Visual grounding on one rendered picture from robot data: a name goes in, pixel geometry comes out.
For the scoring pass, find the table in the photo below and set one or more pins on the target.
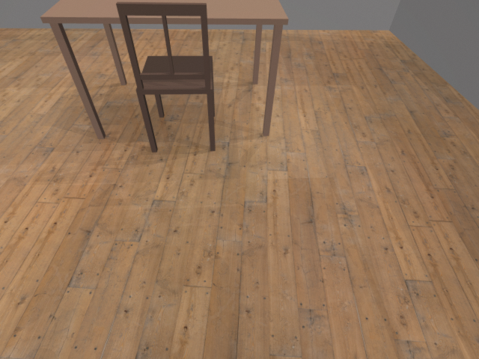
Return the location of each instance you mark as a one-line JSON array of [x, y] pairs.
[[219, 12]]

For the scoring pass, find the chair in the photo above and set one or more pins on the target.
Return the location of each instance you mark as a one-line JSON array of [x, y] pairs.
[[170, 74]]

